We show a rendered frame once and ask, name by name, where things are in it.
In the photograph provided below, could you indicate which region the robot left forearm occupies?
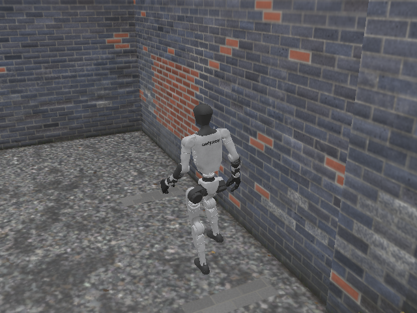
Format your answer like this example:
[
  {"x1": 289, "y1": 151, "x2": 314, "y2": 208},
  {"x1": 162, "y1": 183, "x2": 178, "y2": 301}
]
[{"x1": 165, "y1": 164, "x2": 184, "y2": 186}]

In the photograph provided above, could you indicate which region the right robot hand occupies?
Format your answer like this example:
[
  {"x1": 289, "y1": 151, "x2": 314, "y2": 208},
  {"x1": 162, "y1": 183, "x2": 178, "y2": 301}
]
[{"x1": 226, "y1": 175, "x2": 241, "y2": 192}]

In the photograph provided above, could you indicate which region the left robot thigh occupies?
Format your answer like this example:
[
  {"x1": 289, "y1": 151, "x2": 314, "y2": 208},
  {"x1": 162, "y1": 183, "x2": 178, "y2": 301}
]
[{"x1": 186, "y1": 186, "x2": 205, "y2": 236}]

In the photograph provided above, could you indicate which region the robot right forearm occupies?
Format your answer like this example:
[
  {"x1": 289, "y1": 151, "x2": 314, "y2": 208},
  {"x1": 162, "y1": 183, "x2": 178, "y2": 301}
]
[{"x1": 231, "y1": 157, "x2": 240, "y2": 178}]

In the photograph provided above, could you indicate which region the right robot upper arm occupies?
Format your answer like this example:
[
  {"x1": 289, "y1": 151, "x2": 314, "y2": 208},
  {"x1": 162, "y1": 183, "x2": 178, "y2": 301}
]
[{"x1": 217, "y1": 128, "x2": 239, "y2": 162}]

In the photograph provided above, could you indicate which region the left robot upper arm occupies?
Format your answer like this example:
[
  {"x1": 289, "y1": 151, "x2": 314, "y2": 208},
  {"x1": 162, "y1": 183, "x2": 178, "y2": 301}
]
[{"x1": 180, "y1": 135, "x2": 195, "y2": 173}]

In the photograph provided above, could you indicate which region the right robot thigh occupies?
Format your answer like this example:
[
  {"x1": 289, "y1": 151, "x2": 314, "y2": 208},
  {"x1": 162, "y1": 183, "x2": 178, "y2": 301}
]
[{"x1": 203, "y1": 177, "x2": 227, "y2": 210}]

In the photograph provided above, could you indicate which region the robot thigh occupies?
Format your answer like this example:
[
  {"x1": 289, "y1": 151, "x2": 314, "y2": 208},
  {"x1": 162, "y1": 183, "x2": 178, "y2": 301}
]
[
  {"x1": 186, "y1": 186, "x2": 205, "y2": 236},
  {"x1": 203, "y1": 177, "x2": 227, "y2": 210}
]

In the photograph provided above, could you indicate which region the left robot hand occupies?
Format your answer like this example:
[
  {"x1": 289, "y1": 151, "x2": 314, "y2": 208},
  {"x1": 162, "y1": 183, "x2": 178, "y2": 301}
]
[{"x1": 160, "y1": 179, "x2": 175, "y2": 194}]

